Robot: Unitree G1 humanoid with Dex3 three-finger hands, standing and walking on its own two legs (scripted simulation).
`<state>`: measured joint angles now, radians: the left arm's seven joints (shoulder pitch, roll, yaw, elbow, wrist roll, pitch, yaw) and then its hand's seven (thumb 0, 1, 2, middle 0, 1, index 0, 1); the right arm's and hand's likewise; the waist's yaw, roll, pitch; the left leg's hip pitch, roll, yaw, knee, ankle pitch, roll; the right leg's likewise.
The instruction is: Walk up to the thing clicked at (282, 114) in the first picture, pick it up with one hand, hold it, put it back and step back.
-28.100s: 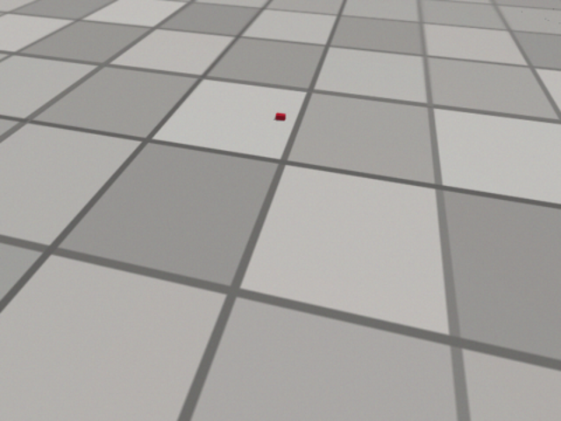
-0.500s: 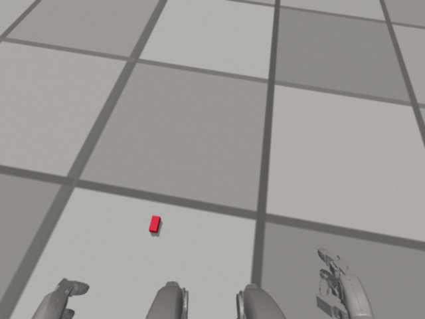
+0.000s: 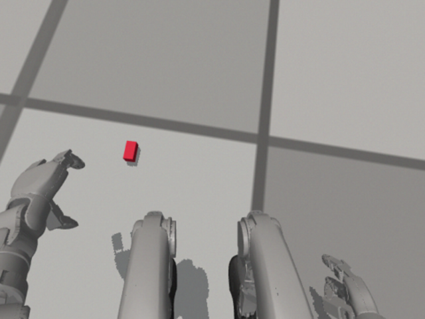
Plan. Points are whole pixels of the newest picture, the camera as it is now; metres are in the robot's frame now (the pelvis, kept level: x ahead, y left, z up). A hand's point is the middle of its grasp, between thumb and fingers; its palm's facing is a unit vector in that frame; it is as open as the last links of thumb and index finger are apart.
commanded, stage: rise first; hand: left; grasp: from above
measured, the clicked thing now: (130, 151) +0.55 +0.26 -0.44
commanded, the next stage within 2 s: none
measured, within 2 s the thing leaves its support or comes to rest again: neither
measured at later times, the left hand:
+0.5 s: hand (84, 170) +0.43 +0.31 -0.25, palm faces -0.49 -0.08 -0.87, open 13.3 cm
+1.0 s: hand (96, 158) +0.48 +0.31 -0.29, palm faces -0.46 +0.03 -0.89, open 14.2 cm
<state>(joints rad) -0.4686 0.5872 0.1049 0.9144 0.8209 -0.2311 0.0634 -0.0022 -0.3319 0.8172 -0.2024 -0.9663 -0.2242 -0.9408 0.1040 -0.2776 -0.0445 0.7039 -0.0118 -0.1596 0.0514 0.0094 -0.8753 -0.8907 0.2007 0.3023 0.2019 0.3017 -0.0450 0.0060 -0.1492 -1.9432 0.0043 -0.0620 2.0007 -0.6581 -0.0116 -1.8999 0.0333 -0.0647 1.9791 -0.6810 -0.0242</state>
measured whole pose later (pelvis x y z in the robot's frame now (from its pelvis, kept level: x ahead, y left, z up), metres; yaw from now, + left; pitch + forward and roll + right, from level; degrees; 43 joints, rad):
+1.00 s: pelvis -0.01 +0.02 -0.13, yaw -8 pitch +32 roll -10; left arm -0.95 0.96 0.12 1.42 1.38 -0.47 0.34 0.00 -0.49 0.99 -0.07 -0.93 -0.08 -0.92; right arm 0.12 -0.25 0.13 0.72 -0.17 0.03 0.13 0.00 -0.90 -0.89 0.20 0.30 0.20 0.30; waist -0.25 -0.06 0.00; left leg -2.33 0.01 -0.15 2.45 -0.68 0.02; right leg -2.23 0.05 -0.15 2.34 -0.68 0.01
